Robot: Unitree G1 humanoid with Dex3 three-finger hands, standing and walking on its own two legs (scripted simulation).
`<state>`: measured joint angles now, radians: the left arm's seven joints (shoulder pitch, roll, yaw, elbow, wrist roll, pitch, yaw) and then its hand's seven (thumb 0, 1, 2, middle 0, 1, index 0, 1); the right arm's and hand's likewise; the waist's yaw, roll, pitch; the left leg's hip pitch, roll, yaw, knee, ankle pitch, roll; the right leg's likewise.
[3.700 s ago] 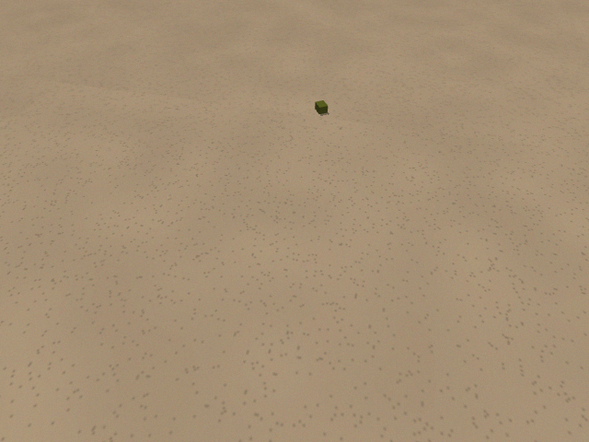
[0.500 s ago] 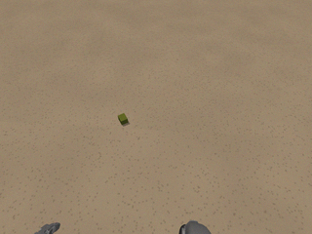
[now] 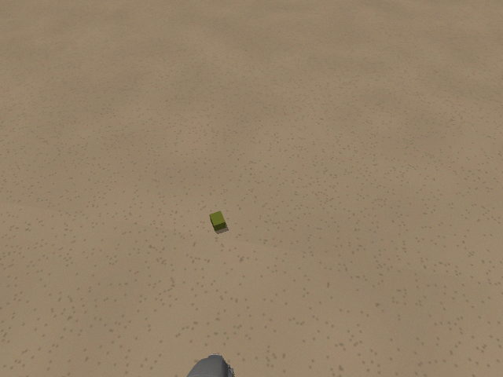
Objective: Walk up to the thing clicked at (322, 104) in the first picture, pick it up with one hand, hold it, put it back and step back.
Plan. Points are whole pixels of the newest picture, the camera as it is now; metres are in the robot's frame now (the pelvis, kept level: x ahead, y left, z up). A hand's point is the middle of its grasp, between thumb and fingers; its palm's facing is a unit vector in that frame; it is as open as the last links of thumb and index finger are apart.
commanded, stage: walk up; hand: left
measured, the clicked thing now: (217, 221) +0.89 +0.26 -0.75
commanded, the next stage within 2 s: none
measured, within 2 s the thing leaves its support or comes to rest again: neither
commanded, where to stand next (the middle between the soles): +0.49 +0.04 m, yaw -4 degrees
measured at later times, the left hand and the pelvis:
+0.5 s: hand (113, 313) +0.24 +0.31 -0.13, palm faces -0.10 -0.92 -0.37, open 7.4 cm; pelvis +0.18 +0.04 +0.00, yaw -3 degrees
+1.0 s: hand (129, 254) +0.37 +0.32 -0.14, palm faces -0.05 -0.92 -0.39, open 7.4 cm; pelvis +0.32 +0.05 +0.00, yaw -1 degrees
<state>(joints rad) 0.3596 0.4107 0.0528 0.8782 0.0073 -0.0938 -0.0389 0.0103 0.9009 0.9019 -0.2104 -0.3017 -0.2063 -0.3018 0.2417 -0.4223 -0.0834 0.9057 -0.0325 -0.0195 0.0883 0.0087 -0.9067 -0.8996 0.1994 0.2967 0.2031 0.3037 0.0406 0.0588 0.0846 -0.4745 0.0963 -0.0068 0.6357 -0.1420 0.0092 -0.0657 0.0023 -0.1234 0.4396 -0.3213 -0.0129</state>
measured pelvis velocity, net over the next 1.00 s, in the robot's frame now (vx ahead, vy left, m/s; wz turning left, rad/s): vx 0.32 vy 0.05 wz -0.02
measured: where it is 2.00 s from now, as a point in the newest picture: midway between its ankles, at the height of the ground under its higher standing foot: (251, 328)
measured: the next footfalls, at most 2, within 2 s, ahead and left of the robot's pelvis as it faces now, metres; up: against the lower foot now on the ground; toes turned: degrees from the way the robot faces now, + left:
left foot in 0.06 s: +0.19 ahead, +0.14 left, +0.00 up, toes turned +4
right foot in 0.58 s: +0.34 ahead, -0.10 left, +0.00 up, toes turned -7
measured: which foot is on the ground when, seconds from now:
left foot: up 0.00-0.04, down 0.06-0.60, up 0.62-1.00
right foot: down 0.00-0.10, up 0.12-0.56, down 0.58-1.00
